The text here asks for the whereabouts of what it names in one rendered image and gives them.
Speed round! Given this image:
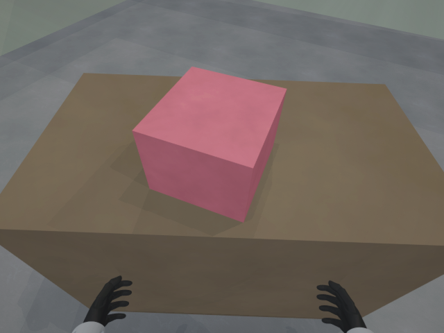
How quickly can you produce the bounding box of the robot right hand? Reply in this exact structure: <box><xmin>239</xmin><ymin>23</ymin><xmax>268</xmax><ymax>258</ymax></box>
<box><xmin>317</xmin><ymin>280</ymin><xmax>367</xmax><ymax>333</ymax></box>

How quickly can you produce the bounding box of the robot left hand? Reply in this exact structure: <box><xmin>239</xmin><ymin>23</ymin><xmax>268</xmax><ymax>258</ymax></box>
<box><xmin>83</xmin><ymin>275</ymin><xmax>132</xmax><ymax>327</ymax></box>

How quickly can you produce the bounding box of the carton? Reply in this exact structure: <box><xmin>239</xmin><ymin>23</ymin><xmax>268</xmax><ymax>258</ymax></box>
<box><xmin>132</xmin><ymin>67</ymin><xmax>287</xmax><ymax>222</ymax></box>

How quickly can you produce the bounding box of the pedestal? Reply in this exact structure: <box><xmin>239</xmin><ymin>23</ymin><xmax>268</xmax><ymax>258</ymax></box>
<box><xmin>0</xmin><ymin>73</ymin><xmax>444</xmax><ymax>320</ymax></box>

